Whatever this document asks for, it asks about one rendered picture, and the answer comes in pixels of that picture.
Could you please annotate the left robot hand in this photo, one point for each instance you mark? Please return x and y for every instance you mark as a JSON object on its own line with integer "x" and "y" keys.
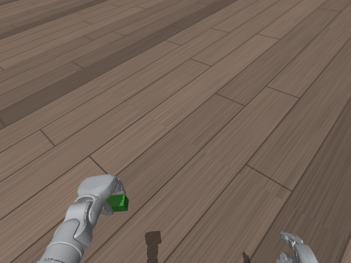
{"x": 103, "y": 186}

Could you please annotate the left robot arm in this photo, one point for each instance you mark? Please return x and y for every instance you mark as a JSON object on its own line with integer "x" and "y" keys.
{"x": 74, "y": 235}

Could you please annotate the small box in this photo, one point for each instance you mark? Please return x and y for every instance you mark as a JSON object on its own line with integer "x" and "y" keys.
{"x": 118, "y": 202}

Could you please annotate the right robot hand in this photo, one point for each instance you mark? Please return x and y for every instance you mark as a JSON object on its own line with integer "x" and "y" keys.
{"x": 303, "y": 253}

